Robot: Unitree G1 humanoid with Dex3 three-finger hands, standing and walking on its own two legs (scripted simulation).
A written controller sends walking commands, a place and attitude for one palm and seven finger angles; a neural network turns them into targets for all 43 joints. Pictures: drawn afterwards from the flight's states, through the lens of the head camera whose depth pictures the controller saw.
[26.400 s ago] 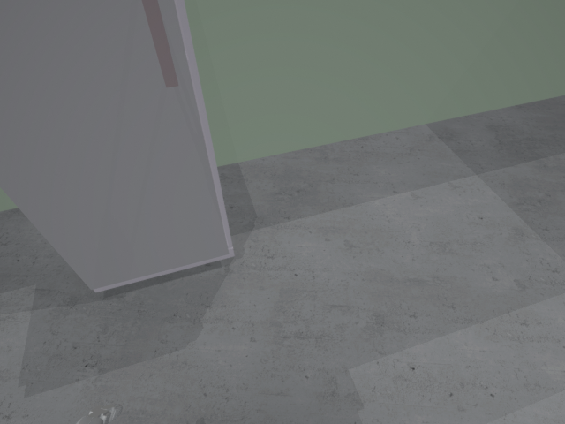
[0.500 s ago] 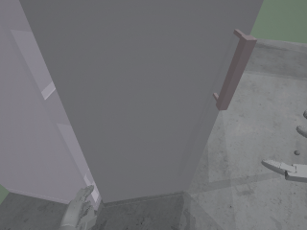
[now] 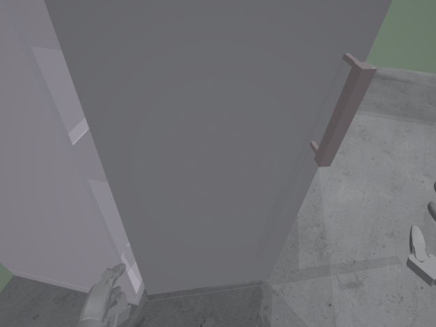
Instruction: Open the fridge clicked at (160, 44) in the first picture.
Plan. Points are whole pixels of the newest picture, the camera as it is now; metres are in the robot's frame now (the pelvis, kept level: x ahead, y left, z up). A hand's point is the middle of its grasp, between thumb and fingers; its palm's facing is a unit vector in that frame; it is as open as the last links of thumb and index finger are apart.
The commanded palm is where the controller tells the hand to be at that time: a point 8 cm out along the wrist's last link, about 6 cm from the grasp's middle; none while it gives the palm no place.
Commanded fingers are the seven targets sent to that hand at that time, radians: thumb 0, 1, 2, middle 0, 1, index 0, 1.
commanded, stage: draw the hand back to the body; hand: right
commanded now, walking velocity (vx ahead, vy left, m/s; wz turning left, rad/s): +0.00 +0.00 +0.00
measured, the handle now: (334, 114) +0.46 -0.23 +0.20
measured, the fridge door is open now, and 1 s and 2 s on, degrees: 70 70 70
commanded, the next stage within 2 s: step back with the hand held close in 0.32 s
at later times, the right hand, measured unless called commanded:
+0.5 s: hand (419, 249) +0.19 -0.27 +0.16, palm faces +0.47 +0.80 -0.37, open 7.4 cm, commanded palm +0.14 -0.30 +0.17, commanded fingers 0.00 -0.90 -0.90 0.20 0.30 0.20 0.30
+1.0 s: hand out of the picture +0.13 -0.31 +0.15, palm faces +0.46 +0.77 -0.44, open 7.4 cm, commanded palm +0.07 -0.33 +0.17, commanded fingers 0.00 -0.90 -0.90 0.20 0.30 0.20 0.30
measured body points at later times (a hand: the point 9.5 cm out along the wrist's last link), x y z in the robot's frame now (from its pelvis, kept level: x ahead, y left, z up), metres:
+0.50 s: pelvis +0.00 +0.00 +0.00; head -0.02 +0.02 +0.45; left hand +0.19 +0.22 -0.08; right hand +0.16 -0.31 +0.18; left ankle -0.02 +0.12 -0.74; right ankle +0.00 -0.11 -0.74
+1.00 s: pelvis -0.07 -0.03 -0.01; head -0.06 -0.05 +0.44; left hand +0.11 +0.20 -0.08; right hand +0.10 -0.34 +0.18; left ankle -0.02 +0.12 -0.74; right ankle +0.00 -0.11 -0.74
